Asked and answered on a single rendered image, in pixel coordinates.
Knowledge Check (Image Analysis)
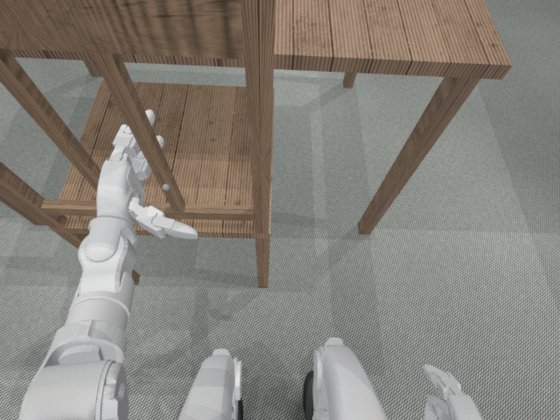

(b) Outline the table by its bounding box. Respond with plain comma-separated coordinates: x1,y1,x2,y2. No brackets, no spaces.
0,0,513,235

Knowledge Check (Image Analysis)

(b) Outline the robot left hand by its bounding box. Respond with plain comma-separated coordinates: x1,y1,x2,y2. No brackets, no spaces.
96,109,198,239

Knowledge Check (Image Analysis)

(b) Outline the robot right thigh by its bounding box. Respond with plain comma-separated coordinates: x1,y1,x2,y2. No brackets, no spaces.
313,345,388,420

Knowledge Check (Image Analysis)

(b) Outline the robot right hand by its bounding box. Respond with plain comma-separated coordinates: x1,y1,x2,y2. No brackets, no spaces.
421,364,484,420

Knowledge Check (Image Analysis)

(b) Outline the chair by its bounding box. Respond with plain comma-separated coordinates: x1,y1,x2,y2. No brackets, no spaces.
0,0,276,288

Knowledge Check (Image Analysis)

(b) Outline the left robot upper arm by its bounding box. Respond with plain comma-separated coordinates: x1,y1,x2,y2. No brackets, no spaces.
23,360,129,420

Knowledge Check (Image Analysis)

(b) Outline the robot right shin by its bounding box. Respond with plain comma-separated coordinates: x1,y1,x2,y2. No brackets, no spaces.
311,338,354,420

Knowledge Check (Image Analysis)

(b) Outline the left robot forearm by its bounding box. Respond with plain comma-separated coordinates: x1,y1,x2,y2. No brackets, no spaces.
18,216,137,420

